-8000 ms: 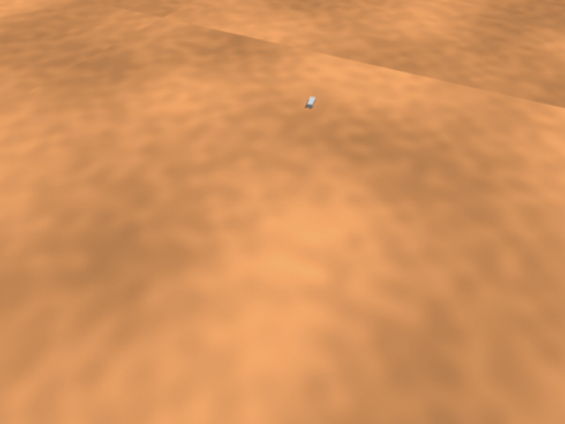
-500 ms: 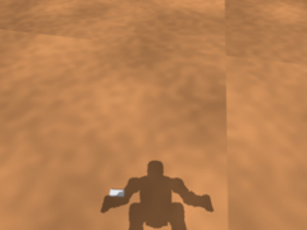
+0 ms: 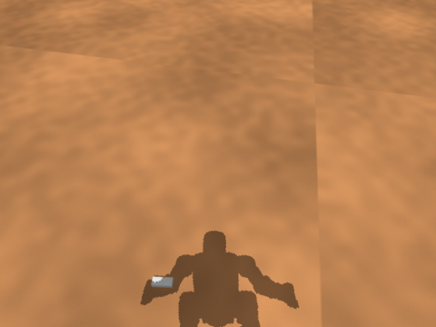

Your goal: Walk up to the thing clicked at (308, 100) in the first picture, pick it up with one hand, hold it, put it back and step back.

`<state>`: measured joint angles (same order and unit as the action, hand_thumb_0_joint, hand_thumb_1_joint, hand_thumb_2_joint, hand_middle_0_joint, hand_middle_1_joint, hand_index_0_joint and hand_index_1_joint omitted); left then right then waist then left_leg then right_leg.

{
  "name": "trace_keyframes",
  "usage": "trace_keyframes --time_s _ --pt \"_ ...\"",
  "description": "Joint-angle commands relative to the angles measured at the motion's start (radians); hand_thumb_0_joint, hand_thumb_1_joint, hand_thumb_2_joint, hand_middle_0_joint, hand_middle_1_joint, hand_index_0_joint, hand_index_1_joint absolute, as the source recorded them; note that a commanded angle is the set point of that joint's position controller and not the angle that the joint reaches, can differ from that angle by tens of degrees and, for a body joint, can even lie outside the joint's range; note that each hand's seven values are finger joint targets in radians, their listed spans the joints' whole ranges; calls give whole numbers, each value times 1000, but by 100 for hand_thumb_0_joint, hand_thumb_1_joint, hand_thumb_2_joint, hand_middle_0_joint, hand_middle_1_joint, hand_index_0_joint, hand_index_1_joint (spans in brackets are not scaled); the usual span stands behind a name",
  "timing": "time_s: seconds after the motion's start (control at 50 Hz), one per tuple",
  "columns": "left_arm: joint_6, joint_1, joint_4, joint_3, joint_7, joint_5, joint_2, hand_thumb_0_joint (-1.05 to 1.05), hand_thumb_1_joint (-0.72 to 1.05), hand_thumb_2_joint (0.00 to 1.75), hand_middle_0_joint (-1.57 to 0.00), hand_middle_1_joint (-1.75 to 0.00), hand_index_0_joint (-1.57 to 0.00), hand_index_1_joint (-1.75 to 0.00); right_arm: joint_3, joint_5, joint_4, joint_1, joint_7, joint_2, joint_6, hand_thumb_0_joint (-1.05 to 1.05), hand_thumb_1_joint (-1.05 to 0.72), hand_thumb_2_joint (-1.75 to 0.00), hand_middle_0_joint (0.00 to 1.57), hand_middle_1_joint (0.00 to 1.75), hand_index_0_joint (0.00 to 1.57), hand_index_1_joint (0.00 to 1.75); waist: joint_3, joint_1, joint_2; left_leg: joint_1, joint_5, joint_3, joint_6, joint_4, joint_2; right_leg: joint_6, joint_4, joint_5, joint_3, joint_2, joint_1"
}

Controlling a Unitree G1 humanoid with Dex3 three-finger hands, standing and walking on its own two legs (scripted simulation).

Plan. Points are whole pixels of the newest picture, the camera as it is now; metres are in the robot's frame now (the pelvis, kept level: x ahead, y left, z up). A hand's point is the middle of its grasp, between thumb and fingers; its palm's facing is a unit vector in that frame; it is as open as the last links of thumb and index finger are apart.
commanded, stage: walk up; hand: left
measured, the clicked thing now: (162, 282) +0.43 +0.26 -0.77
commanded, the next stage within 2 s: stand in 0.22 s
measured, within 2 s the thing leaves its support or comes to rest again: neither
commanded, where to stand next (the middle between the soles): +0.06 +0.02 m, yaw +1 degrees
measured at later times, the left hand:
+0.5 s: hand out of the picture +0.08 +0.25 -0.16, palm faces -0.02 -0.94 -0.34, open 7.4 cm
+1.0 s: hand out of the picture +0.06 +0.25 -0.16, palm faces -0.02 -0.94 -0.34, open 7.4 cm
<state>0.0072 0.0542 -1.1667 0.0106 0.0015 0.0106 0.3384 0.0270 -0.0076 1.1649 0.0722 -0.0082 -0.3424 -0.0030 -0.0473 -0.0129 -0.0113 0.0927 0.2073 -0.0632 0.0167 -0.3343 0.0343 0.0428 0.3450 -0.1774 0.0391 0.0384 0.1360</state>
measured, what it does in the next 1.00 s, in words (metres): stands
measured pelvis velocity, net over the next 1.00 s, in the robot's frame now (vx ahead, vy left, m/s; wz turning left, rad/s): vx -0.01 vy -0.01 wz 0.02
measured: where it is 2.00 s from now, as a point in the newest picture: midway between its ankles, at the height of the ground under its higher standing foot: outside the picture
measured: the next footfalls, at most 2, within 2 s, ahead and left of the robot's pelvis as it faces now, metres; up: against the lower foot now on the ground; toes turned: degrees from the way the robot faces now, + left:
none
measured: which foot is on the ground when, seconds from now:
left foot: down 0.00-1.00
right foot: down 0.00-1.00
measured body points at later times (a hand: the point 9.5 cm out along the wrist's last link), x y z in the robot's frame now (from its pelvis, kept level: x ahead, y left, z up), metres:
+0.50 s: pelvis +0.00 +0.00 +0.00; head +0.01 +0.00 +0.45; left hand +0.08 +0.30 -0.13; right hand +0.08 -0.30 -0.13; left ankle -0.02 +0.13 -0.75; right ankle +0.01 -0.15 -0.75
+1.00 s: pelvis -0.01 -0.01 +0.00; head +0.00 -0.01 +0.45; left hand +0.06 +0.30 -0.13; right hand +0.06 -0.31 -0.13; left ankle -0.02 +0.13 -0.75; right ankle +0.01 -0.15 -0.75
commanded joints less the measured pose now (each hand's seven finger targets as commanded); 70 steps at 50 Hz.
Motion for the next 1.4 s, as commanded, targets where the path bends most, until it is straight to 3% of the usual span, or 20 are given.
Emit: trace_keyframes --time_s 0.0,0.18,0.24,0.38,0.5,0.66,0.88,1.0,1.2,1.38 --pt "19 -43 58 36 -12 -4 209 0 90 90 -20 -30 -20 -30 36 1 -61 -45 13 -220 -24 0 -90 -90 20 30 20 30 95 5 14 -30 -200 78 -31 54 106 -46 -28 209 42 84 -17" --pt "22 -55 69 34 -12 3 213 0 90 90 -20 -30 -20 -30 39 -2 -76 -51 10 -220 -20 0 -90 -90 20 30 20 30 88 -2 4 -30 -158 72 -32 60 100 -43 -44 207 47 84 -16" --pt "24 -39 84 41 -14 -4 223 0 90 90 -20 -30 -20 -30 32 -1 -86 -53 13 -218 -24 0 -90 -90 20 30 20 30 104 1 6 -42 -277 88 -23 55 112 -40 -34 287 47 91 -46" --pt "21 -20 90 38 -11 -3 217 0 90 90 -20 -30 -20 -30 32 -1 -88 -62 11 -221 -21 0 -90 -90 20 30 20 30 91 7 22 -41 -169 90 -21 66 107 -42 -58 200 49 88 -34" --pt "19 -21 99 38 -10 0 224 0 90 90 -20 -30 -20 -30 30 -4 -86 -49 12 -219 -21 0 -90 -90 20 30 20 30 94 4 20 -31 -176 92 -22 72 109 -47 -57 201 51 91 -42" --pt "19 -1 94 33 -7 -1 226 0 90 90 -20 -30 -20 -30 30 -3 -81 -46 7 -215 -17 0 -90 -90 20 30 20 30 49 8 7 -15 -46 101 -20 85 100 -46 -82 67 53 82 15" --pt "21 11 100 32 -7 1 229 0 90 90 -20 -30 -20 -30 28 -4 -83 -29 7 -217 -23 0 -90 -90 20 30 20 30 75 10 5 -18 -112 107 -26 77 106 -48 -69 130 49 90 -13" --pt "21 17 98 28 -6 -2 228 0 90 90 -20 -30 -20 -30 24 -4 -77 -16 7 -220 -22 0 -90 -90 20 30 20 30 48 11 13 6 -57 110 -24 86 100 -50 -83 80 51 88 -2" --pt "23 21 105 27 -6 -1 237 0 90 90 -20 -30 -20 -30 24 -4 -83 -12 8 -223 -23 0 -90 -90 20 30 20 30 74 11 15 -18 -116 105 -24 70 105 -54 -71 129 54 95 -8" --pt "21 21 102 26 -7 -2 230 0 90 90 -20 -30 -20 -30 21 -3 -82 -12 9 -227 -22 0 -90 -90 20 30 20 30 56 13 23 1 -98 109 -22 74 103 -52 -76 117 48 91 -9"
